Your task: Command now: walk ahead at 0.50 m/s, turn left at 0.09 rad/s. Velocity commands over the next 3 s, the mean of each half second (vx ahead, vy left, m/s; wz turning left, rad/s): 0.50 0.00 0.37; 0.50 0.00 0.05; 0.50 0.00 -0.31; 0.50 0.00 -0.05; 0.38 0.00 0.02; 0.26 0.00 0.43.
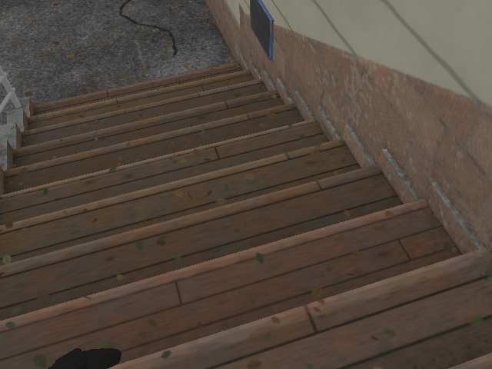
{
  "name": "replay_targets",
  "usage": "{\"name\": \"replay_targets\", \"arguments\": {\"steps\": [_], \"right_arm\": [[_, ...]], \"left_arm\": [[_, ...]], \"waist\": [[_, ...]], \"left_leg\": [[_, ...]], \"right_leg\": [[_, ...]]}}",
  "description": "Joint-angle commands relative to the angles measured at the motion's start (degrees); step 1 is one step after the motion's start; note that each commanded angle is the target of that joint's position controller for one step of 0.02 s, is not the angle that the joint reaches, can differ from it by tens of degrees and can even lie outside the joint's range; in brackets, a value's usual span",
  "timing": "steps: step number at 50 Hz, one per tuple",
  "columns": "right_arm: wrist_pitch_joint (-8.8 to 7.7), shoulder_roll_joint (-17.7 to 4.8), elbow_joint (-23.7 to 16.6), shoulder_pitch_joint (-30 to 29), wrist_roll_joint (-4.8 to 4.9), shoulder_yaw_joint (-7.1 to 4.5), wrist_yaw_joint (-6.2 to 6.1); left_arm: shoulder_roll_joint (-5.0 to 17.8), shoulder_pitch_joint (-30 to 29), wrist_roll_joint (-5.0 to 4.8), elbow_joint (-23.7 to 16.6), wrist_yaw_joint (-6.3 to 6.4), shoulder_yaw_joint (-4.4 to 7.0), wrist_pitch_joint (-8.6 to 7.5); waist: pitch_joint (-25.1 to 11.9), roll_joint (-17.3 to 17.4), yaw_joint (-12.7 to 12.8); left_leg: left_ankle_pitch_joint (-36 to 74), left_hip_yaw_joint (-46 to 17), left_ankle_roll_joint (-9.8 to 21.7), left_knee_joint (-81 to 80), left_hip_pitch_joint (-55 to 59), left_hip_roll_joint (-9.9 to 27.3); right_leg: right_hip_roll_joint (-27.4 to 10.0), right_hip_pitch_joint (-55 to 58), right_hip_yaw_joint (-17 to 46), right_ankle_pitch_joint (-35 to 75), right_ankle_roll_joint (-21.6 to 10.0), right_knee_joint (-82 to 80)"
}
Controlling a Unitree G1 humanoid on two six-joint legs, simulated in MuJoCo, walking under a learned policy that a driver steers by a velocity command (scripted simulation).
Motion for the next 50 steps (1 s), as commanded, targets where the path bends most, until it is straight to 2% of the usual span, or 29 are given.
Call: {"name": "replay_targets", "arguments": {"steps": [1, 2, 5, 8, 11, 16, 20, 21, 23, 26, 28, 29, 31, 32, 33, 34, 35, 36, 37, 38, 39, 40, 41, 43, 44, 45, 47, 48, 50], "right_arm": [[-1.79, -8.1, -5.7, -3.4, 0.95, -1.58, -0.34], [-1.14, -7.5, -5.4, -3.4, 0.01, -1.81, -0.78], [1.35, -4.4, -4.6, -0.6, 0.15, -1.72, -1.27], [2.47, -3.0, -7.0, -5.4, -0.42, -1.56, -1.40], [2.51, -2.8, -5.9, -3.4, -0.98, -1.79, -0.35], [2.88, -4.4, -9.6, -12.6, 0.45, -3.34, 0.52], [1.99, -2.0, -12.1, -17.7, -0.04, -2.99, 2.12], [2.15, -2.1, -12.7, -17.9, -0.50, -3.02, 2.87], [2.02, 0.6, -12.8, -19.4, -1.19, -1.94, 4.21], [2.99, 1.5, -12.9, -21.1, 0.52, -1.61, 4.71], [3.35, 0.8, -11.8, -20.2, -0.31, -1.59, 4.34], [3.26, -0.7, -9.8, -14.8, -0.71, -2.50, 3.71], [2.52, -7.4, -2.0, 5.4, -1.10, -5.65, 1.94], [2.07, -12.1, 0.2, 7.9, -2.46, -5.98, 1.29], [0.43, -13.8, -0.6, 9.8, -3.71, -4.16, 1.90], [1.23, -10.2, 0.2, 13.6, -1.08, -3.93, 2.78], [1.91, -11.6, 3.8, 17.3, 0.41, -4.56, 2.85], [2.18, -7.4, 3.7, 8.7, 0.91, -3.15, 2.14], [1.30, -7.9, 2.3, 2.8, -1.00, -2.72, 2.25], [-0.37, -4.2, 0.8, -3.3, -2.28, -1.44, 3.02], [-1.78, 0.4, -0.1, -8.0, -2.77, -0.38, 3.55], [-2.38, 0.3, 0.1, -10.3, -3.19, -0.30, 3.21], [-3.15, -0.7, -0.1, -11.5, -2.31, -0.48, 2.05], [-3.16, -2.7, 2.6, -6.1, -3.13, -0.94, -0.42], [-2.67, -2.7, 4.6, -2.5, -2.99, -1.30, -1.08], [-2.83, -3.7, 4.7, -0.5, -3.62, -1.52, -0.98], [-2.82, 0.0, 4.9, 0.5, -1.83, -0.92, -1.18], [-2.85, 0.3, 5.5, 2.1, -1.49, -0.72, -1.56], [-2.74, 1.3, 4.6, 0.5, -2.11, -0.10, -2.72]], "left_arm": [[9.1, 13.8, 0.38, 0.5, 0.27, 3.10, -0.53], [7.3, 11.0, 0.58, 0.7, 0.04, 2.66, -0.82], [5.2, 8.0, 1.13, 2.1, -0.08, 2.67, -2.52], [7.1, 9.7, 1.36, 4.8, 0.92, 3.78, -3.08], [8.6, 12.0, 2.11, 7.2, 1.38, 4.60, -3.35], [5.9, 17.0, 0.28, 10.9, 2.32, 4.18, -3.41], [6.3, 21.8, 1.12, 12.7, 3.79, 4.59, -2.95], [6.4, 17.2, 1.27, 11.1, 4.76, 4.27, -2.55], [6.4, 16.0, 0.65, 10.8, 5.31, 4.14, -2.55], [7.5, 18.0, 0.07, 11.8, 4.75, 4.51, -1.52], [7.9, 19.1, -0.64, 12.8, 4.85, 4.60, -0.51], [9.1, 19.4, -0.73, 13.4, 4.70, 4.81, -0.12], [9.7, 16.0, -1.86, 15.2, 4.09, 4.22, -0.30], [5.5, 19.5, -1.84, 16.7, 4.49, 3.97, -0.93], [1.5, 30.8, -1.45, 16.2, 3.10, 2.03, -2.66], [6.2, 28.7, -3.07, 16.0, 2.54, 2.80, -3.65], [5.6, 21.5, -4.59, 11.6, 3.43, 2.59, -3.51], [5.3, 13.7, -4.02, 10.8, 5.64, 2.13, -1.86], [4.4, 16.7, -5.05, 10.8, 6.60, 1.61, -0.77], [4.4, 17.7, -3.20, 12.6, 6.76, 1.44, 0.54], [5.4, 19.4, -2.17, 14.0, 6.13, 2.58, 0.72], [4.6, 19.0, -1.76, 14.5, 5.66, 2.83, 0.70], [4.7, 15.6, -1.37, 12.8, 5.36, 3.11, 0.02], [2.8, 10.1, -0.45, 10.5, 4.40, 2.65, -0.22], [0.9, 13.3, -0.21, 11.8, 3.69, 2.16, 0.10], [2.3, 15.7, -0.77, 12.4, 2.67, 2.53, 0.25], [4.0, 9.3, -1.32, 10.0, 1.46, 3.27, 0.17], [3.4, 5.9, -1.12, 9.2, 0.94, 3.13, 0.14], [3.4, 2.4, -0.07, 7.4, -0.29, 3.26, -0.03]], "waist": [[-9.6, -5.0, 7.9], [-7.0, -5.1, 6.1], [-5.0, -4.9, 3.1], [-2.4, -2.5, 3.7], [-4.6, -0.9, 3.6], [3.0, -3.8, 6.5], [5.0, -4.5, 8.9], [6.4, -2.5, 7.1], [4.8, -1.3, 8.5], [6.6, -2.1, 10.9], [7.2, -2.9, 11.2], [4.5, -3.7, 8.7], [-6.6, -3.0, -3.4], [-7.2, 13.6, -3.5], [-21.2, 22.2, 0.0], [-30.4, 17.0, -4.3], [-29.6, 12.4, -4.1], [-19.2, 1.9, -1.2], [-14.5, 7.1, 1.7], [-9.3, 1.0, 3.8], [-4.8, -1.5, 6.3], [-3.3, 1.4, 7.4], [0.4, 2.9, 7.7], [-0.2, 7.4, 5.5], [-3.4, 7.1, 5.4], [-5.6, 4.9, 5.6], [-2.4, 0.9, 4.1], [-0.7, 2.4, 2.4], [3.1, 2.9, 3.0]], "left_leg": [[3.6, -5.4, 1.5, 16.4, -28.4, 2.2], [6.7, -5.7, 0.9, 13.3, -25.9, 3.6], [11.8, -6.8, 0.4, 8.0, -19.6, 4.8], [18.9, -7.7, 0.3, 2.0, -23.7, 4.3], [28.8, -7.9, 0.5, 3.8, -24.0, 4.2], [31.6, -12.5, 2.3, 1.7, -40.7, 4.0], [33.1, -12.5, 3.1, -0.8, -48.3, 3.6], [42.5, -11.3, 2.4, -9.2, -40.6, 3.7], [57.5, -4.0, 2.0, -18.2, -23.3, 1.8], [55.4, -1.9, 1.6, -23.2, -19.6, 0.8], [51.5, -2.0, 2.0, -28.8, -20.4, 2.0], [47.9, -0.4, 2.5, -28.6, -13.8, 0.6], [56.4, 3.6, 5.7, -32.6, 14.2, -2.3], [73.6, -4.9, 10.7, -28.3, 28.9, 3.7], [89.3, -13.1, 17.1, -6.8, 48.6, 12.5], [78.0, -16.9, 20.7, -10.5, 48.6, 15.6], [48.1, -27.9, 23.3, -24.1, 42.1, 21.1], [26.2, -29.7, 19.2, -34.0, 30.2, 18.7], [23.3, -35.5, 22.0, -35.5, 17.2, 25.3], [28.6, -35.0, 20.1, -33.7, 5.7, 25.4], [27.3, -25.1, 14.4, -30.1, -4.6, 20.3], [26.5, -20.7, 11.1, -30.6, -9.3, 17.2], [29.2, -12.4, 9.2, -34.3, -13.9, 12.0], [39.2, -10.5, 12.4, -35.0, -8.2, 12.4], [43.3, -10.8, 14.5, -32.4, -1.8, 13.7], [43.8, -11.6, 15.6, -30.9, 0.9, 15.3], [31.1, -8.7, 11.8, -29.3, 5.7, 13.5], [27.7, -8.0, 10.4, -28.9, 6.9, 13.6], [23.1, 1.3, 7.1, -28.0, -3.4, 8.7]], "right_leg": [[-18.3, 30.4, 24.0, 1.5, -11.1, -17.0], [-16.3, 24.8, 19.0, 6.2, -10.1, -18.2], [-14.6, 17.4, 11.7, 8.2, -9.8, -23.2], [-14.7, 18.3, 6.7, 12.4, -9.8, -25.3], [-16.3, 20.9, 3.1, 17.6, -10.2, -21.3], [-18.5, 29.1, 3.7, 4.3, -7.4, -18.3], [-21.3, 33.9, 2.3, 5.5, -5.5, -12.2], [-18.8, 24.9, -3.4, 2.0, -3.6, -10.8], [-15.6, 12.7, -10.9, -5.7, -0.2, -7.1], [-17.1, 14.4, -11.7, -8.9, 1.8, -0.8], [-19.2, 20.1, -10.1, -3.4, 2.8, 5.5], [-19.6, 20.4, -9.5, 5.5, 2.7, 12.4], [-15.3, 13.6, -10.8, 16.9, 5.2, 41.2], [-5.6, -4.7, -9.0, -33.6, 8.9, 71.0], [-2.1, -22.0, 9.8, -46.6, 8.8, 87.3], [-1.5, -22.9, 16.1, -45.2, 8.1, 84.2], [-0.8, -27.7, 12.7, -39.8, 8.2, 80.3], [-3.7, -29.6, 5.3, -31.2, 7.3, 76.0], [-4.1, -27.7, 9.2, -21.3, 5.2, 75.5], [-6.3, -22.9, 10.9, -18.4, 3.9, 73.1], [-7.3, -18.7, 15.2, -7.5, 1.3, 59.3], [-7.7, -16.1, 14.5, -6.2, 0.4, 55.0], [-7.2, -13.0, 13.9, 0.7, 1.2, 39.4], [-6.3, -14.9, 13.7, 5.2, 3.3, 30.6], [-6.6, -17.5, 14.0, 5.3, 3.4, 30.7], [-5.8, -18.8, 13.3, 8.8, 2.7, 33.3], [-5.7, -26.8, 18.5, 18.7, 0.6, 23.4], [-4.4, -29.2, 17.3, 22.8, 0.0, 20.2], [-2.6, -20.2, 13.6, 35.9, -0.2, 7.7]]}}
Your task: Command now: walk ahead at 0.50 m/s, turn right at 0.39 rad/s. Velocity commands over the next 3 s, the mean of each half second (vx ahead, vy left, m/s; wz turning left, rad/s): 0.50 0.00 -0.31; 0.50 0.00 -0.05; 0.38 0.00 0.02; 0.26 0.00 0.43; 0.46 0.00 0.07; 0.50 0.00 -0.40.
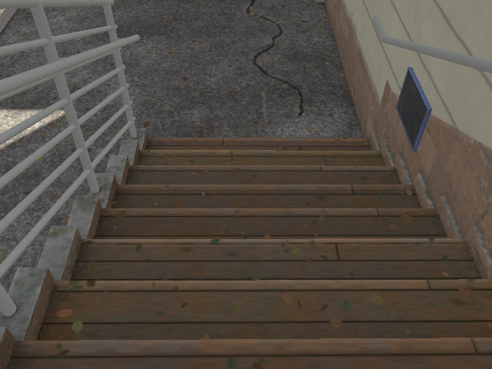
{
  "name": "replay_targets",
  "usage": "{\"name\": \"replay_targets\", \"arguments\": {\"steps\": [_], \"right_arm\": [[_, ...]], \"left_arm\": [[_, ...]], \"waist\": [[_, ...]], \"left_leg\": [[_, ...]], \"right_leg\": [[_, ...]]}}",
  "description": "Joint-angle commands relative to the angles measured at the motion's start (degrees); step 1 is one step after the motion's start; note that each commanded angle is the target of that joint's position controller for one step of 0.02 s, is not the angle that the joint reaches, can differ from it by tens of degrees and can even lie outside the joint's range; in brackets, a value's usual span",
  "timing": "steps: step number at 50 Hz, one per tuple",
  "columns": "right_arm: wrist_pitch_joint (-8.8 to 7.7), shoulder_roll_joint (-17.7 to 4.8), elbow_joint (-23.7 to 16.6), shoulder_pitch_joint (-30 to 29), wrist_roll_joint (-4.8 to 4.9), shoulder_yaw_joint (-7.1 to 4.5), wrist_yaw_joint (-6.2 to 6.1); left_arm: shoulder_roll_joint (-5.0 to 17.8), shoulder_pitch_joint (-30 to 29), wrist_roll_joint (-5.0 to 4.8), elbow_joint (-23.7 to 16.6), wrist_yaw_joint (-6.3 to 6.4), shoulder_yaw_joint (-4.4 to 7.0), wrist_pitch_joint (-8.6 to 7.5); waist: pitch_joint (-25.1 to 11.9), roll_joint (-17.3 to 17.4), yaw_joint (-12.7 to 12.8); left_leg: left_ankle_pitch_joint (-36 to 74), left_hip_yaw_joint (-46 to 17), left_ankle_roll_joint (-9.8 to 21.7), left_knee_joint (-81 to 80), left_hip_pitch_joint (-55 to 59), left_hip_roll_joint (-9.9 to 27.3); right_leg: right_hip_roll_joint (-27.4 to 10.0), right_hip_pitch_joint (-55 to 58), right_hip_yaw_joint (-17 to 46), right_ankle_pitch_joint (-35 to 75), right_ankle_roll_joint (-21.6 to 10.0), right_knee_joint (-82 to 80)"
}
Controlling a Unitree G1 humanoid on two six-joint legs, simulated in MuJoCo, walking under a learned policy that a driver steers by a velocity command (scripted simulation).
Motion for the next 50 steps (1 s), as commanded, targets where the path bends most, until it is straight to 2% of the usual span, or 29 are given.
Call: {"name": "replay_targets", "arguments": {"steps": [1, 7, 9, 11, 12, 13, 14, 15, 16, 17, 18, 19, 21, 22, 24, 27, 29, 36, 38, 40, 41, 42, 43, 44, 45, 46, 47, 48, 50], "right_arm": [[-0.59, -6.3, -2.4, 0.4, -0.33, -0.83, -1.50], [1.93, -8.4, -2.3, 6.2, 1.17, -1.92, -2.66], [2.75, -10.1, -2.3, 5.5, 1.20, -2.55, -2.00], [2.17, -11.4, -0.3, 2.2, 1.76, -2.63, -0.87], [1.21, -9.1, -0.1, 4.1, 1.26, -2.56, -0.69], [-0.10, -4.3, -0.4, 15.4, 0.98, -0.58, 0.80], [-1.40, -9.1, -2.6, 11.4, 2.53, -1.26, 1.48], [-1.42, -7.5, -9.5, 1.2, 4.49, -0.70, 0.51], [0.43, -8.2, -11.0, -7.5, 4.07, -0.72, -1.87], [1.57, -7.3, -11.5, -5.5, 4.45, -0.20, -2.81], [2.69, -7.6, -10.7, -4.0, 2.63, -0.37, -3.31], [2.91, -8.2, -9.2, -0.7, 1.92, -1.30, -3.05], [2.30, -7.8, -10.7, -4.2, -0.11, -2.17, -2.89], [2.00, -7.1, -12.2, -6.7, -0.88, -2.02, -2.61], [2.04, -6.0, -9.9, -0.3, 0.17, -1.88, -1.04], [1.75, -8.8, -14.4, -11.0, 0.64, -2.92, 0.82], [1.14, -6.7, -16.2, -15.5, -0.90, -2.32, 2.09], [1.00, -4.3, -20.9, -22.0, 1.49, -0.53, 5.08], [1.02, -6.6, -18.7, -14.0, 1.87, -1.80, 4.92], [1.44, -11.9, -10.6, 8.2, 0.47, -4.27, 3.88], [1.41, -12.3, -6.8, 16.5, -0.60, -3.25, 4.00], [2.70, -14.6, -6.5, 17.3, 1.40, -3.56, 4.25], [3.64, -18.2, -5.1, 18.8, 3.17, -4.77, 4.12], [4.40, -10.1, -5.6, 13.1, 2.38, -2.39, 3.27], [3.92, -11.1, -6.0, 7.9, 1.08, -2.12, 2.59], [2.52, -7.7, -8.0, 0.7, -0.65, -0.76, 2.72], [1.89, -4.8, -7.8, -1.5, -0.61, 0.21, 3.11], [1.05, -2.1, -8.1, -4.4, -1.26, 1.32, 3.02], [0.41, -6.2, -8.4, -4.0, -0.95, 0.58, 1.52]], "left_arm": [[1.8, -6.7, 1.27, -5.2, -2.35, 0.50, -0.73], [-0.3, -14.7, -0.83, -8.7, -3.92, -1.30, 0.35], [1.6, -11.3, -0.75, -7.8, -3.73, -0.63, 0.74], [7.5, 9.6, -1.03, 0.0, -2.41, 2.34, 0.56], [12.4, 17.3, 0.42, 3.4, -2.12, 3.14, 0.30], [12.3, 17.9, 1.05, 3.7, -2.72, 1.50, -0.23], [10.4, 23.8, -1.43, 4.9, -3.07, 1.69, 0.84], [14.1, 25.2, -1.80, 7.3, -2.12, 2.59, 1.61], [9.8, 16.2, -1.26, 6.1, -1.50, 1.35, 1.99], [10.3, 9.2, 0.98, 3.7, -1.45, 0.87, 0.92], [7.5, 2.3, 1.88, 1.5, -2.13, -0.15, -0.80], [3.1, -1.8, 1.99, 0.8, -2.68, -1.59, -2.05], [5.4, -2.6, 1.62, 1.5, -0.63, -1.16, -2.99], [5.8, 0.3, 1.68, 3.0, 0.73, -1.10, -3.00], [7.3, 5.1, 2.59, 4.9, 1.64, -0.40, -2.26], [3.7, 11.8, -0.27, 7.2, 2.21, -0.93, -2.76], [2.6, 12.0, -0.46, 7.1, 3.59, -1.60, -2.72], [5.4, 15.2, -0.12, 5.8, 5.36, -0.88, 0.76], [7.0, 13.7, 0.55, 6.1, 5.19, -0.38, 1.28], [4.7, 13.0, -0.49, 7.9, 3.39, -1.00, -0.16], [-1.6, 20.5, -0.67, 9.9, 1.89, -1.75, -1.93], [1.7, 25.9, -1.67, 8.1, 1.35, -2.11, -3.72], [2.5, 20.0, -3.32, 3.1, 1.84, -2.27, -4.68], [4.6, 7.5, -2.83, 1.1, 3.27, -1.63, -3.15], [3.6, 4.0, -3.00, -1.2, 4.46, -1.91, -2.14], [3.2, 3.9, -1.93, -1.8, 4.77, -2.33, -1.22], [2.1, 5.1, -0.25, -0.9, 4.70, -2.30, -0.30], [3.1, 6.6, -0.56, -0.4, 4.06, -1.39, -0.54], [3.2, 3.9, 1.28, -1.7, 3.21, -0.85, -1.56]], "waist": [[7.6, 6.3, -0.7], [12.2, 5.3, -6.8], [10.4, 6.4, -4.6], [0.9, 5.1, 7.0], [-3.3, -10.6, 9.4], [-15.3, -16.8, 4.5], [-24.2, -13.0, 9.8], [-22.5, -11.9, 9.8], [-10.1, 2.5, 7.8], [-5.8, 1.6, 4.2], [-1.3, 6.0, 0.8], [2.1, 7.0, -2.3], [5.1, 0.5, -2.4], [3.9, -2.3, -1.5], [-2.1, -2.5, -2.7], [2.0, 0.2, 2.1], [5.0, -0.4, 2.9], [7.9, -1.4, 8.2], [5.9, -2.9, 3.8], [-0.7, 2.5, -6.3], [-8.7, 18.8, -5.7], [-15.3, 24.5, -3.6], [-17.9, 25.8, -5.1], [-4.9, 9.2, -4.8], [-1.1, 11.9, -3.0], [2.3, 4.2, 1.4], [4.6, 5.4, 3.1], [5.2, 3.8, 6.2], [7.1, 4.8, 6.3]], "left_leg": [[17.1, -3.2, 3.8, -9.7, -11.3, 12.2], [15.8, -4.2, 2.5, 6.8, 0.6, 16.8], [27.8, -5.8, 2.9, 13.1, 0.4, 18.4], [38.9, -4.1, 1.7, 39.0, -5.8, 15.4], [6.4, 0.6, -3.0, 67.1, -19.5, 6.5], [-26.1, -10.2, -4.1, 85.1, -40.6, 3.9], [-24.9, -15.9, -4.8, 81.1, -43.7, 3.8], [-18.3, -11.5, -5.5, 76.5, -50.7, 3.6], [-11.9, -7.3, -5.2, 73.2, -53.2, 5.1], [-3.3, -10.7, -3.8, 70.3, -50.6, 6.8], [-1.2, -12.5, -3.0, 67.5, -44.8, 8.5], [10.4, -16.2, -1.4, 53.4, -40.4, 10.4], [19.5, -13.9, -3.2, 30.5, -29.1, 9.7], [22.0, -13.4, -4.4, 26.0, -27.9, 9.4], [32.0, -12.3, -4.7, 27.5, -24.9, 7.9], [43.0, -17.6, -1.7, 14.9, -42.7, 9.4], [58.7, -14.2, -1.2, 1.7, -30.2, 6.6], [46.3, -12.8, -1.6, -14.3, -25.5, 5.7], [37.3, -12.0, 0.3, -12.1, -16.5, 6.3], [43.8, -10.0, 3.5, -13.0, 9.9, 7.5], [64.9, -15.8, 8.2, 5.7, 31.6, 15.2], [57.4, -29.3, 12.4, 4.4, 37.2, 20.6], [30.1, -43.7, 17.4, -8.2, 39.4, 26.6], [14.6, -41.4, 13.5, -16.8, 27.9, 21.6], [14.1, -44.5, 15.2, -18.5, 19.3, 23.8], [16.2, -43.5, 14.4, -17.4, 5.9, 23.6], [17.8, -38.2, 13.5, -15.4, -2.5, 20.8], [15.9, -30.5, 9.3, -14.9, -9.6, 15.3], [26.1, -22.1, 8.3, -18.5, -16.2, 10.5]], "right_leg": [[1.1, 8.0, -3.9, 21.9, -0.9, -14.2], [-0.2, 4.9, -6.4, 13.1, 0.4, -28.3], [0.3, 13.7, -10.1, 0.6, -0.8, -28.5], [1.7, 40.8, -12.2, 5.4, -5.3, -31.6], [-2.1, 57.1, -8.8, 30.2, -9.3, -26.3], [-11.7, 78.7, 3.0, 37.1, -16.8, -6.8], [-15.0, 80.4, 11.4, 19.9, -22.3, -13.1], [-19.8, 74.9, 24.3, -15.4, -23.1, -28.9], [-16.7, 62.3, 24.8, -29.7, -18.2, -36.8], [-20.2, 50.2, 28.6, -34.1, -19.0, -36.9], [-19.9, 37.6, 28.2, -28.8, -17.8, -35.3], [-15.4, 27.8, 18.8, -25.8, -13.5, -32.3], [-6.8, 17.1, 5.7, -12.5, -11.1, -35.8], [-6.7, 18.5, 4.4, -5.2, -12.1, -35.5], [-7.3, 23.2, 3.3, 4.4, -13.5, -30.4], [-8.4, 35.9, 8.1, -15.6, -12.4, -25.2], [-3.7, 24.1, 2.4, -28.8, -10.0, -23.6], [-3.8, 30.4, 6.2, -27.1, -9.2, -6.7], [-5.4, 28.9, 8.9, -19.7, -8.4, 0.0], [1.4, 20.0, 3.0, -19.5, -3.6, 27.1], [11.4, -0.9, 0.5, -61.9, 0.5, 57.0], [9.9, -11.3, 1.6, -62.6, 3.2, 70.5], [9.0, -20.4, 0.4, -56.0, 3.8, 68.3], [5.0, -25.2, -6.9, -47.9, 2.8, 60.8], [4.3, -24.5, -7.3, -42.9, 2.8, 60.4], [0.1, -18.2, -4.6, -36.7, 1.2, 53.8], [-1.0, -14.8, -4.0, -36.3, -0.1, 50.9], [-2.9, -9.9, -2.0, -25.6, -1.9, 38.5], [-3.8, -2.9, -4.5, -13.8, -0.3, 15.1]]}}
Over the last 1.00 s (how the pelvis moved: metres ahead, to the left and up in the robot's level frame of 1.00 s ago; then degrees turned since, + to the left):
0.47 0.20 -0.16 14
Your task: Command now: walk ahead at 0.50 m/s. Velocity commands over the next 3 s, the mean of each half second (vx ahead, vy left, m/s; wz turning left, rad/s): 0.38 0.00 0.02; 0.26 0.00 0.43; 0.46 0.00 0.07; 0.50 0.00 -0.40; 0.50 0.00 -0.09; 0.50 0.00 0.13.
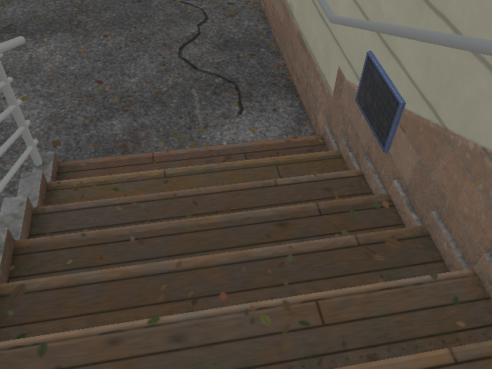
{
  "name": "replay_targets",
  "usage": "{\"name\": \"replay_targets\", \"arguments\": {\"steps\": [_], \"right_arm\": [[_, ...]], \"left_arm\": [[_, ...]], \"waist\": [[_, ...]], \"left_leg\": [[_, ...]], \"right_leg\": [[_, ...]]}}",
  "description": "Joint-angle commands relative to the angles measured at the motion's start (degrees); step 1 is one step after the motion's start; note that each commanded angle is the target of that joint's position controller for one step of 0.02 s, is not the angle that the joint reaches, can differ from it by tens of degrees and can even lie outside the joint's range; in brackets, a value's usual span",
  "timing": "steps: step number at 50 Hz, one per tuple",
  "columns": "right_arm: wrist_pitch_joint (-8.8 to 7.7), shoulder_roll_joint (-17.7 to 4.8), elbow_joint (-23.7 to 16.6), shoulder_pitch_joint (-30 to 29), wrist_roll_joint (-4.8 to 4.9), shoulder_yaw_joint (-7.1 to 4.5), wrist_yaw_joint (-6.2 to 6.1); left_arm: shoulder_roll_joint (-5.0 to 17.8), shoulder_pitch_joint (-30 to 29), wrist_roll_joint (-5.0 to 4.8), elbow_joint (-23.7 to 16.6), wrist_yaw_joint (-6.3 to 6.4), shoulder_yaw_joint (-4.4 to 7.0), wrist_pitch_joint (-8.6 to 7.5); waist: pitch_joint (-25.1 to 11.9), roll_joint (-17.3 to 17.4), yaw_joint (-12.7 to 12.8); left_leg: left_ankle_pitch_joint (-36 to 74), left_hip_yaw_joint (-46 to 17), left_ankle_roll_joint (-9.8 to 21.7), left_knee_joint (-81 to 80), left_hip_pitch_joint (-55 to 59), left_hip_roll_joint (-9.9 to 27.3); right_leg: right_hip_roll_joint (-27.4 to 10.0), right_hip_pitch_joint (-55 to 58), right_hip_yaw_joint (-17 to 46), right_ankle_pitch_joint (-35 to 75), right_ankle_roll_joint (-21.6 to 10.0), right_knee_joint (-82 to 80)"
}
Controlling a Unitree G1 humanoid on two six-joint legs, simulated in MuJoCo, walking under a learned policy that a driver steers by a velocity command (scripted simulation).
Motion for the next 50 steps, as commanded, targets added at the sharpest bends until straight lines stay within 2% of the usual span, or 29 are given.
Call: {"name": "replay_targets", "arguments": {"steps": [1, 2, 4, 5, 8, 10, 13, 16, 17, 18, 19, 20, 21, 22, 24, 26, 27, 30, 32, 34, 37, 41, 43, 44, 45, 46, 47, 48, 50], "right_arm": [[-2.33, -8.7, -5.7, -5.4, 0.04, -1.13, -2.40], [-2.02, -9.0, -4.1, -2.6, 0.26, -1.24, -3.13], [-2.07, -10.5, -3.2, -0.6, 0.68, -1.91, -3.21], [-2.19, -8.6, -1.2, 3.5, 2.14, -1.81, -3.68], [-2.56, -7.4, 0.2, 10.7, 2.22, -1.39, -4.00], [-1.87, -6.5, -1.2, 8.5, 2.06, -1.02, -5.03], [0.25, -7.0, -2.2, 8.6, 2.44, -1.23, -5.08], [0.95, -6.9, -2.8, 9.8, 3.23, -1.32, -6.20], [1.45, -7.4, -2.5, 9.3, 2.58, -1.56, -6.05], [1.59, -7.2, -2.2, 7.7, 2.17, -1.47, -5.17], [1.17, -7.1, -1.2, 7.9, 2.27, -1.67, -3.95], [0.37, -0.7, 1.0, 16.2, 3.49, -0.50, -2.96], [-0.48, -4.8, -1.8, 19.1, 4.92, 0.35, -2.24], [-0.55, -7.4, -3.7, 14.2, 5.05, -0.12, -2.17], [2.54, -6.7, -7.7, 4.5, 4.55, -0.19, -4.18], [6.15, -7.2, -9.0, 0.5, 2.98, -1.06, -6.53], [6.21, -7.1, -10.2, -1.0, 1.87, -1.70, -7.26], [5.33, -7.9, -13.0, -3.2, 1.57, -3.26, -8.17], [5.75, -4.8, -16.2, -7.2, 1.34, -2.27, -6.70], [6.80, -3.8, -16.4, -7.4, 2.16, -1.89, -4.73], [7.24, -6.4, -20.8, -14.1, 2.11, -2.56, -3.29], [5.37, -7.8, -23.3, -17.8, 2.54, -2.98, -2.07], [4.14, -7.4, -21.3, -12.7, 3.12, -3.36, -1.35], [3.92, -7.7, -18.9, -7.5, 3.09, -4.01, -1.42], [3.69, -10.8, -16.4, -0.2, 2.90, -5.69, -1.55], [2.73, -17.9, -16.4, 4.8, 2.56, -6.93, -1.65], [1.29, -18.6, -17.7, 7.1, 2.92, -6.79, -0.39], [0.39, -15.8, -17.8, 4.7, 2.22, -5.96, -0.38], [0.81, -12.4, -18.6, -0.4, 3.49, -4.86, -1.09]], "left_arm": [[3.7, -2.6, 2.83, -5.4, -0.89, 1.27, -1.10], [1.1, -3.2, 3.26, -5.5, -1.29, 0.65, -0.85], [2.6, -0.3, 1.82, -4.4, -2.72, 1.21, -0.35], [3.9, -4.2, 1.33, -5.7, -3.05, 1.60, -0.52], [3.4, -16.4, 1.60, -10.2, -4.67, 1.49, -2.10], [1.5, -19.5, 2.46, -10.7, -6.81, 0.89, -3.00], [0.2, -21.8, 0.78, -12.1, -7.64, 0.37, -1.95], [1.1, -21.0, 0.92, -11.7, -7.58, -0.12, -3.00], [2.1, -17.3, 0.99, -10.5, -7.42, 0.39, -3.51], [3.1, -7.8, 1.60, -7.3, -6.92, 1.19, -3.58], [6.8, 6.2, 1.95, -2.5, -6.51, 2.61, -2.82], [10.7, 16.5, 2.46, 1.3, -6.99, 2.89, -2.28], [10.8, 16.4, 1.49, 2.3, -7.42, 2.26, -1.44], [7.1, 11.7, 1.09, 0.8, -7.19, 1.32, -0.14], [3.5, -0.7, 0.95, -0.4, -6.28, -0.74, 0.78], [6.7, -7.8, 4.24, -2.9, -5.85, -0.54, -0.15], [7.5, -9.7, 4.77, -3.8, -4.93, -0.13, -0.68], [6.3, -5.5, 3.99, -3.5, -2.32, 0.12, -0.38], [4.9, -5.5, 2.96, -2.8, -0.64, -0.54, 1.22], [7.0, -5.9, 2.98, -2.4, -1.00, -0.03, 1.78], [12.4, -5.3, 1.38, -3.4, -1.85, 2.28, 1.90], [13.5, -1.0, 0.07, -2.7, -1.31, 3.84, 2.50], [13.2, -3.8, -0.48, -3.2, -1.22, 3.83, 2.91], [12.1, -5.2, -0.28, -3.2, -1.34, 3.57, 3.02], [9.3, -6.5, 0.21, -3.8, -1.59, 2.82, 2.73], [4.7, -9.6, 2.21, -6.6, -1.98, 1.46, 1.51], [8.7, -13.2, 1.26, -10.0, -2.62, 2.41, -0.97], [12.0, -15.1, -0.12, -10.2, -2.81, 3.50, -1.76], [10.8, -10.2, 1.77, -6.9, -3.01, 3.36, -1.18]], "waist": [[4.5, 6.3, 2.1], [1.4, 7.8, 1.8], [-0.8, 5.6, 2.6], [0.9, 4.3, 0.3], [5.1, 3.9, -4.4], [6.6, 2.2, -5.4], [7.9, 4.2, -8.0], [8.8, 5.0, -10.0], [6.9, 5.5, -7.7], [2.7, 3.9, -2.5], [-2.5, 2.0, 3.4], [-13.8, -11.7, 4.4], [-26.6, -14.4, 3.7], [-28.7, -10.7, 4.3], [-18.3, 1.6, -1.3], [-4.4, 3.6, -3.5], [-1.6, 0.0, -3.9], [0.0, -4.2, -3.6], [-3.8, -6.4, -3.9], [-5.9, -7.7, -3.7], [1.0, -8.5, -0.5], [3.5, -4.5, 2.8], [2.6, -4.1, -0.2], [1.6, -2.2, -2.7], [-0.1, 5.1, -5.5], [0.9, 21.8, -5.2], [-2.4, 21.4, -7.1], [1.6, 13.6, -5.5], [0.1, 4.0, -1.4]], "left_leg": [[24.4, -12.9, 7.6, -18.5, -7.2, 11.6], [31.1, -12.8, 8.5, -17.2, -6.3, 11.8], [35.4, -13.5, 9.4, -13.6, 1.6, 13.9], [30.4, -15.8, 9.1, -10.7, 9.6, 14.7], [18.8, -18.5, 7.8, -7.9, 16.6, 14.7], [7.2, -11.3, 5.8, -5.8, 1.6, 9.9], [12.5, -10.4, 5.9, 2.0, 1.8, 7.7], [15.8, -12.2, 5.1, 12.9, 13.2, 6.8], [20.1, -13.0, 5.1, 17.8, 12.0, 7.3], [22.2, -11.1, 4.0, 27.4, 6.5, 4.9], [12.7, -8.9, 1.4, 41.6, -4.3, 1.4], [-35.0, -8.7, -3.4, 70.1, -25.7, -6.6], [-37.2, -14.2, -6.5, 81.2, -32.9, -2.3], [-35.6, -14.8, -7.5, 77.9, -34.5, 2.3], [-23.2, -7.4, -8.7, 65.9, -30.2, 7.8], [-10.2, -6.7, -7.4, 62.2, -19.4, 6.6], [-6.0, -8.3, -7.3, 60.7, -19.6, 6.0], [4.9, -9.2, -7.3, 45.2, -21.7, 3.4], [11.2, -7.5, -7.2, 26.3, -18.9, 6.0], [13.7, -3.4, -7.1, 21.6, -9.8, 6.2], [8.3, -1.1, -4.5, 18.4, -11.9, 5.7], [-5.8, 0.6, -0.5, 10.5, -15.8, 6.1], [-4.2, 4.8, 1.4, 3.1, -5.5, 4.3], [-1.2, 7.0, 2.3, -1.5, 3.3, 1.8], [-1.0, 0.4, 4.6, -6.1, 15.3, 3.0], [12.6, -27.3, 10.3, -11.1, 24.7, 16.8], [6.4, -44.0, 19.8, -19.9, 29.8, 21.7], [10.6, -41.3, 19.8, -17.9, 29.0, 21.6], [17.0, -28.9, 15.0, -11.4, 22.6, 18.1]], "right_leg": [[-4.4, 4.1, 2.3, 20.8, 1.0, -32.9], [-3.9, 8.7, 1.7, 23.4, 2.2, -33.5], [-3.9, 5.3, 2.8, 27.4, 1.6, -32.6], [-5.3, -2.8, 6.6, 30.9, 0.6, -37.5], [-4.4, -9.9, 5.8, 35.9, -1.3, -49.7], [-1.1, 8.4, 1.1, 51.3, -1.1, -60.8], [1.4, 14.0, -0.7, 44.2, 0.9, -66.6], [-0.8, 13.0, 1.2, 44.7, 1.7, -79.7], [-1.3, 19.2, 1.3, 43.7, 0.7, -80.6], [0.3, 32.9, -2.1, 47.4, -0.2, -79.6], [-4.1, 51.6, -0.4, 62.1, -1.6, -74.5], [-16.9, 80.5, 7.7, 91.3, -9.4, -54.7], [-24.6, 88.8, 16.5, 92.1, -16.7, -48.7], [-24.5, 84.1, 16.4, 75.8, -17.7, -52.4], [-21.9, 58.2, 19.8, 32.8, -17.1, -66.4], [-21.3, 29.4, 17.5, 29.0, -16.4, -74.5], [-20.5, 25.5, 15.0, 32.4, -15.2, -74.0], [-15.2, 27.3, 4.0, 42.9, -12.8, -72.5], [-13.1, 33.3, -0.4, 35.5, -9.9, -71.9], [-12.5, 30.4, -1.9, 18.4, -8.7, -73.7], [-15.8, 27.1, 2.5, -6.7, -8.8, -79.3], [-19.4, 34.6, 6.3, -16.7, -9.0, -77.4], [-18.2, 30.0, 2.8, -18.5, -8.0, -73.9], [-16.1, 25.3, -0.9, -16.4, -6.3, -68.3], [-12.1, 17.3, -7.3, -9.2, -3.1, -52.1], [-3.7, -2.8, -11.2, -16.3, 2.2, -22.7], [2.6, -15.1, -0.4, -17.2, 1.9, -20.8], [0.9, -19.3, 2.8, -13.9, 1.6, -19.5], [-3.0, -14.4, 3.5, -6.9, 2.2, -21.5]]}}
Over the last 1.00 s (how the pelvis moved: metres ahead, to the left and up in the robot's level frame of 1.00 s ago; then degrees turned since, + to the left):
0.58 -0.04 -0.29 -12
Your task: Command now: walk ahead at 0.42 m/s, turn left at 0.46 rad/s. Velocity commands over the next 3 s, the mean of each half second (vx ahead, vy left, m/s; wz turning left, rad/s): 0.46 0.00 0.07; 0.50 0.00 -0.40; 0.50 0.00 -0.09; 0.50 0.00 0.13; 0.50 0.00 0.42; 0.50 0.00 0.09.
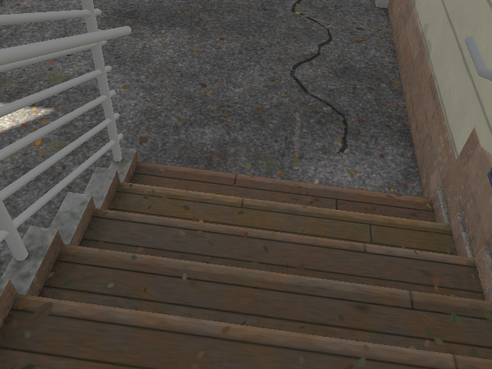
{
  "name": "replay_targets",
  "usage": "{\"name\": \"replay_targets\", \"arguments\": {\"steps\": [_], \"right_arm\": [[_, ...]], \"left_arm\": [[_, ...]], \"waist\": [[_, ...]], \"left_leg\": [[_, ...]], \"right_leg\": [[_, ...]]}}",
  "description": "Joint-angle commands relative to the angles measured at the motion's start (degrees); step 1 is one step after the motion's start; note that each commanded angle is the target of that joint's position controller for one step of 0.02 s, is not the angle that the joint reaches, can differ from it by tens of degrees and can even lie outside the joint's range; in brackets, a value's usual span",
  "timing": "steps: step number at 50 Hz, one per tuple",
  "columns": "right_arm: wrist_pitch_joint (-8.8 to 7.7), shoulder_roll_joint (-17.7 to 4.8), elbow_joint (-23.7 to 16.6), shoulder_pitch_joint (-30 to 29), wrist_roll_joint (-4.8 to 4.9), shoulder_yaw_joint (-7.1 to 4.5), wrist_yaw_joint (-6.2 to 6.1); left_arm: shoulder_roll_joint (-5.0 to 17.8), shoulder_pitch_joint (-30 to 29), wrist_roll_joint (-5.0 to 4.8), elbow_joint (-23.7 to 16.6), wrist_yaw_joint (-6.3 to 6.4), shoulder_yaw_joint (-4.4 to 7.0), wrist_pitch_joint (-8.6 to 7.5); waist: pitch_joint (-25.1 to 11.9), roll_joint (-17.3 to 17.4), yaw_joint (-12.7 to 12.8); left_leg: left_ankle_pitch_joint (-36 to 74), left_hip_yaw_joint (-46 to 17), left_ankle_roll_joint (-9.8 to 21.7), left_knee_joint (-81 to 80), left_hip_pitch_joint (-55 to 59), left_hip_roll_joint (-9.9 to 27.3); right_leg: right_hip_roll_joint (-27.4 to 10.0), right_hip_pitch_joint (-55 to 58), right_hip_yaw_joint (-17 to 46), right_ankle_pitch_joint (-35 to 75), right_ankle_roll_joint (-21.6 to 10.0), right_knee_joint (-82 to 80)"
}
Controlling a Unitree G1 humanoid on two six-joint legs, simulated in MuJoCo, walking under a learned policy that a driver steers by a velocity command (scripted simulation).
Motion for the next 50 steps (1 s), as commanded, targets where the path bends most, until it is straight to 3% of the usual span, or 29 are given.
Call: {"name": "replay_targets", "arguments": {"steps": [1, 3, 5, 9, 10, 12, 18, 20, 21, 22, 23, 24, 25, 26, 27, 29, 31, 33, 34, 36, 38, 39, 43, 45, 46, 47, 48, 49, 50], "right_arm": [[-0.46, -7.1, -2.4, 4.0, 0.63, -1.77, -0.57], [-0.80, -8.4, -2.5, 3.5, -1.44, -2.07, -1.29], [-2.61, -8.6, -0.4, 6.3, -0.93, -1.91, -2.31], [-2.70, -5.9, 2.6, 9.9, -0.09, -0.79, -5.04], [-2.54, -6.4, 3.1, 10.5, -0.19, -0.79, -5.22], [-2.08, -6.6, 3.8, 10.1, -0.15, -0.68, -5.10], [-0.16, -5.7, 5.2, 11.6, -0.05, 0.33, -6.06], [-0.56, -7.3, 6.3, 8.3, -0.64, 0.11, -5.28], [-2.01, -6.5, 7.2, 6.2, -1.02, 0.22, -3.77], [-3.90, -1.6, 6.6, 8.6, -2.65, 1.09, -2.12], [-5.36, -2.7, 4.7, 17.2, -0.67, 2.24, -1.53], [-5.98, -5.2, 0.7, 12.3, 0.91, 2.36, -1.32], [-5.72, -5.9, -1.9, 4.0, 1.42, 2.10, -2.44], [-4.86, -8.3, -1.8, -2.0, 0.75, 0.94, -3.84], [-4.04, -7.8, -2.3, -1.4, -0.67, 0.76, -4.68], [-3.41, -9.4, -2.4, -1.9, -2.35, -0.74, -5.09], [-4.14, -1.5, -4.8, -6.1, -6.05, 1.37, -4.15], [-4.51, -1.3, -0.8, 1.9, -3.62, 1.25, -1.95], [-5.05, -3.9, -1.5, -1.6, -3.08, 0.21, -1.33], [-5.97, -4.4, -6.1, -12.7, -3.34, 0.12, -0.38], [-6.59, -1.7, -8.8, -21.0, -4.01, 1.53, 0.85], [-6.78, 0.0, -10.0, -22.9, -3.91, 1.64, 1.37], [-4.89, -2.8, -9.0, -13.5, -1.64, 0.44, 0.65], [-4.64, -4.2, -3.9, -1.9, -1.50, -1.27, 0.52], [-4.59, -5.2, 0.5, 9.0, -1.86, -1.91, 0.50], [-4.46, -6.6, 4.0, 19.5, -2.89, -1.67, 1.05], [-3.75, -9.2, 5.4, 21.5, -1.20, -1.84, 1.45], [-2.41, -12.7, 6.0, 21.3, 0.11, -2.77, 1.73], [-1.76, -13.3, 7.1, 16.9, 0.65, -2.84, 1.50]], "left_arm": [[5.5, -3.2, 1.38, -4.4, -0.68, 1.28, -1.75], [4.3, -0.5, 1.05, -2.5, -2.02, 0.98, -1.37], [5.3, -3.9, -0.32, -3.8, -2.34, 1.45, -1.69], [-0.2, -14.8, 3.42, -7.9, -3.63, -0.54, -3.12], [-1.3, -15.1, 3.32, -8.1, -4.30, -0.74, -3.11], [-1.4, -13.5, 1.94, -9.2, -4.60, -0.83, -2.30], [-0.2, -13.8, 0.28, -10.7, -4.92, -1.07, -2.15], [2.7, 1.4, -0.04, -5.7, -4.35, 0.51, -2.15], [3.3, 14.7, 0.61, -1.1, -3.98, 1.35, -1.89], [5.2, 25.9, 0.80, 3.7, -3.98, 0.93, -1.26], [6.2, 24.7, -0.42, 3.2, -4.34, 0.80, -0.90], [9.5, 22.3, -2.38, 2.6, -3.65, 2.52, -0.13], [8.3, 17.6, -2.29, 1.0, -2.47, 2.30, 0.10], [3.4, 8.8, -0.16, -2.5, -2.08, 0.31, -0.01], [4.9, 3.4, 0.41, -3.9, -2.21, 0.45, -1.27], [0.3, -1.1, -1.04, -5.5, -1.13, -1.35, -3.15], [2.2, 2.3, -0.84, -4.6, 1.29, -0.36, -1.80], [3.4, 4.9, 0.61, -4.3, 1.74, -0.05, -0.72], [1.3, 12.0, -1.07, -1.9, 2.34, -0.09, -1.15], [0.4, 16.9, -2.05, -2.1, 2.36, -0.28, -1.26], [-0.1, 16.4, -2.13, -2.4, 3.58, -0.67, -0.24], [0.8, 16.6, -2.01, -2.0, 4.11, -0.46, 0.60], [0.2, 15.0, -1.68, -2.9, 5.30, -0.86, 2.42], [0.0, 14.8, -1.35, -1.7, 4.91, -1.12, 2.62], [-2.0, 15.7, -1.21, -0.4, 3.23, -1.58, 1.87], [-5.4, 22.9, -1.77, 1.8, 1.07, -1.96, 0.81], [-4.6, 30.1, -2.94, 1.4, 0.43, -2.26, -0.76], [-1.7, 29.6, -3.36, 0.0, 0.81, -2.16, -1.74], [0.3, 19.4, -4.61, -4.5, 1.58, -2.16, -1.84]], "waist": [[2.2, 5.1, 0.5], [0.1, 4.4, 1.6], [1.6, 4.3, 1.3], [4.4, 5.1, -3.0], [4.6, 5.1, -3.4], [5.4, 8.7, -2.7], [9.4, 8.6, -5.8], [3.7, 10.3, 1.2], [-1.7, 4.6, 8.0], [-7.4, -9.7, 8.1], [-17.3, -15.5, 4.2], [-19.0, -13.8, 5.4], [-12.0, -5.4, 5.2], [-3.1, 10.4, 2.1], [0.8, 8.2, -2.2], [8.9, 5.9, -6.4], [3.4, 0.3, -4.1], [-3.6, -2.9, -5.1], [-2.1, -1.2, -1.7], [2.4, 0.3, 2.1], [5.6, 4.1, 4.7], [5.0, 1.3, 5.9], [5.4, -5.3, 2.8], [4.3, -1.0, -2.2], [1.5, 3.1, -6.3], [-6.5, 15.8, -7.2], [-8.2, 27.2, -4.1], [-9.2, 27.6, -3.6], [-3.7, 21.7, -3.0]], "left_leg": [[24.4, -24.9, 11.8, -13.5, 17.2, 16.0], [31.2, -20.9, 9.7, -13.4, 10.2, 13.7], [25.1, -18.2, 6.5, -13.4, 10.0, 11.9], [14.1, -10.0, 3.1, -9.1, -1.6, 5.8], [12.5, -10.2, 2.5, -8.6, -5.0, 5.7], [13.0, -10.8, 2.5, -4.7, -6.9, 5.5], [30.3, -14.7, 3.9, 13.1, 9.7, 9.5], [45.6, -12.6, 3.1, 28.6, 7.3, 10.6], [47.1, -7.4, 0.4, 46.8, -2.3, 5.6], [-13.3, -1.5, -3.9, 78.1, -27.3, -1.3], [-27.1, -8.2, -6.5, 85.3, -40.1, -1.2], [-21.2, -8.2, -8.0, 79.0, -48.1, 0.2], [-14.5, -7.1, -7.9, 74.2, -52.8, 2.4], [-4.4, -7.4, -6.0, 66.4, -47.4, 5.5], [-3.1, -9.0, -5.6, 61.7, -41.4, 6.7], [12.0, -10.7, -6.6, 33.8, -29.0, 10.1], [20.4, -5.4, -8.5, 20.0, -15.6, 7.8], [35.3, -3.3, -8.2, 22.4, -4.3, 4.9], [43.6, -9.6, -6.9, 17.9, -18.1, 6.7], [37.7, -11.9, -4.6, 10.0, -32.7, 6.2], [51.9, -7.1, -4.9, -12.1, -15.3, 2.7], [54.5, -5.7, -5.8, -11.6, -7.4, 0.9], [47.4, -12.5, -4.4, -18.9, -4.4, 6.5], [45.0, -9.9, -3.5, -23.2, 7.8, 8.4], [45.5, -8.9, -3.0, -17.6, 21.5, 9.9], [57.1, -12.7, -0.3, -0.3, 43.1, 15.1], [52.8, -26.3, 4.1, 0.0, 46.6, 21.5], [36.2, -35.4, 10.3, -6.9, 44.4, 26.9], [6.5, -45.3, 13.9, -19.3, 37.3, 27.8]], "right_leg": [[-3.3, -25.6, 4.5, 8.3, 0.9, 0.3], [-2.8, -17.0, 3.5, 20.6, 0.7, -1.0], [-3.1, -17.5, 6.7, 32.7, -0.3, -10.0], [2.0, -4.1, 1.9, 59.7, -1.9, -31.9], [3.3, 0.4, 0.9, 63.0, -2.3, -32.2], [3.9, 3.2, 1.0, 59.7, -2.2, -32.3], [1.7, -6.1, 1.7, 41.5, -2.3, -43.3], [1.8, 10.7, 0.7, 35.0, -6.1, -44.2], [2.5, 30.6, -0.5, 45.8, -8.9, -48.1], [-6.8, 55.7, 9.8, 73.4, -15.2, -31.6], [-12.0, 68.8, 23.9, 70.1, -22.9, -25.0], [-16.1, 69.2, 35.3, 41.4, -28.5, -35.8], [-17.0, 61.1, 41.6, 21.8, -27.7, -44.2], [-16.3, 43.6, 41.1, 9.9, -23.1, -49.1], [-16.6, 29.7, 45.7, 8.8, -24.2, -48.8], [-5.9, 6.8, 27.9, 21.2, -18.2, -48.3], [0.9, 2.0, 19.5, 38.5, -16.4, -45.4], [1.3, 1.9, 16.7, 45.4, -15.5, -40.7], [1.6, 13.0, 20.8, 34.6, -15.7, -35.2], [0.2, 22.8, 29.2, 23.8, -16.9, -31.5], [6.4, 8.4, 21.6, 6.9, -13.1, -29.7], [6.9, 3.7, 22.6, 5.9, -12.5, -29.9], [5.8, 13.6, 25.4, 9.8, -11.4, -16.6], [7.1, 12.5, 24.4, 11.5, -9.2, -3.5], [9.9, 4.2, 20.5, 3.8, -6.8, 10.0], [15.4, -13.2, 16.7, -23.1, -3.9, 34.5], [15.4, -26.2, 16.3, -24.0, -1.1, 52.5], [12.2, -32.2, 13.6, -20.1, 0.5, 57.9], [9.5, -38.8, 6.8, -11.3, 0.7, 53.0]]}}
Over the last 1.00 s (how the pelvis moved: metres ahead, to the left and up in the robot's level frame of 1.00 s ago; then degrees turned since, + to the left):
0.39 0.02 -0.16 17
